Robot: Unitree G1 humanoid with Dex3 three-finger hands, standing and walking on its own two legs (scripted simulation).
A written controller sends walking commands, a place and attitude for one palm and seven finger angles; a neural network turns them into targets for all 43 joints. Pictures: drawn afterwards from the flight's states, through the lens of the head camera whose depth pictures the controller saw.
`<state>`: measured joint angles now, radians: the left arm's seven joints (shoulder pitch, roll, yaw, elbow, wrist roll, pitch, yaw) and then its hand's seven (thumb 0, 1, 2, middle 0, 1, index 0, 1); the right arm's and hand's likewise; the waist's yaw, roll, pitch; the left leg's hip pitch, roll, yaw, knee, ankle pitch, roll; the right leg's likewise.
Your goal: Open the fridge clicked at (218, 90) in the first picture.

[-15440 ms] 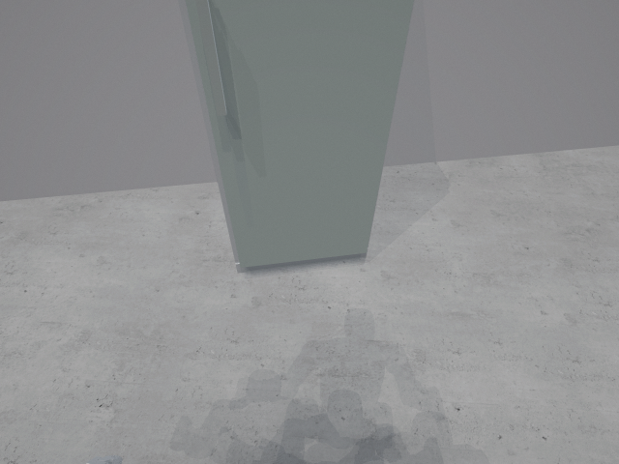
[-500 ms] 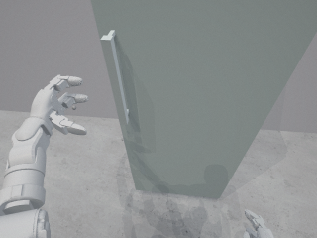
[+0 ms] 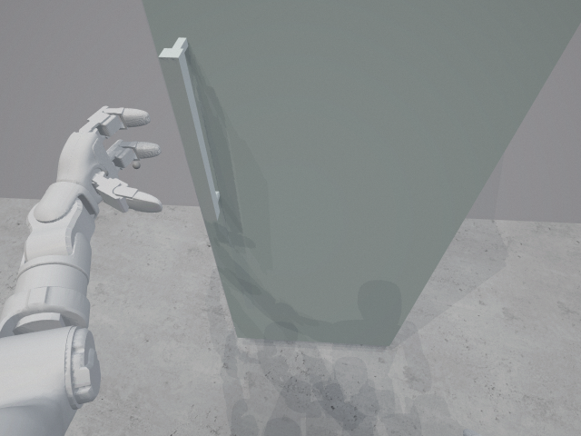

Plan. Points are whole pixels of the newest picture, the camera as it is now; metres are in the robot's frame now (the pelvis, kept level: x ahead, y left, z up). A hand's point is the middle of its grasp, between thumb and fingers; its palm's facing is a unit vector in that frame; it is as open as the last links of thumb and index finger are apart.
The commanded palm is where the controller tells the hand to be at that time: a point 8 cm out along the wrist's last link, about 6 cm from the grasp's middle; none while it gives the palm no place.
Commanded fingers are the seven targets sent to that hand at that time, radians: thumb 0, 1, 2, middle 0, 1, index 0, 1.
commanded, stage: move the hooked fingers beside the handle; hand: left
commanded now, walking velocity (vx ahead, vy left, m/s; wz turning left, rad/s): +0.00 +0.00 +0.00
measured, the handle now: (199, 143) +0.49 +0.14 +0.15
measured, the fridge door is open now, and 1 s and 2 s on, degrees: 0 0 0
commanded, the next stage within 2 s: feel for the door with the fingertips in 0.82 s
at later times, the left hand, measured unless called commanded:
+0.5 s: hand (139, 164) +0.44 +0.21 +0.16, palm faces -0.05 -1.00 -0.01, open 14.0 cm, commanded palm +0.42 +0.26 +0.16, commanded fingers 0.00 -0.50 0.30 -0.30 -1.20 -0.30 -1.20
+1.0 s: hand (150, 164) +0.43 +0.20 +0.16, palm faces -0.03 -1.00 -0.02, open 14.0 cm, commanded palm +0.41 +0.24 +0.16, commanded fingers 0.00 -0.50 0.30 -0.30 -1.20 -0.30 -1.20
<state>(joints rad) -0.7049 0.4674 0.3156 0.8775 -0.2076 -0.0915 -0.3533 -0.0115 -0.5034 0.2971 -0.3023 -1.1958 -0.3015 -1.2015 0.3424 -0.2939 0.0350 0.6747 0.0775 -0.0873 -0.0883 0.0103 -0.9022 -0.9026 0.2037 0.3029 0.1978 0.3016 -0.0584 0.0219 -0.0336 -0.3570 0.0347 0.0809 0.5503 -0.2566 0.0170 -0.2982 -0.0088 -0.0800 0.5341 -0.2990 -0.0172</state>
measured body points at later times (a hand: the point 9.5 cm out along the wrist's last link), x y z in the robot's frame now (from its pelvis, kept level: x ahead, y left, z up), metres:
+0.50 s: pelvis +0.01 +0.01 +0.00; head +0.03 +0.00 +0.45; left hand +0.43 +0.27 +0.16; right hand +0.08 -0.26 -0.11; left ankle +0.02 +0.11 -0.73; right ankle -0.02 -0.11 -0.73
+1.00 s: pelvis +0.01 +0.00 +0.00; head +0.03 +0.00 +0.45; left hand +0.43 +0.25 +0.16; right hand +0.10 -0.26 -0.11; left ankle +0.02 +0.11 -0.73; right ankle -0.02 -0.11 -0.73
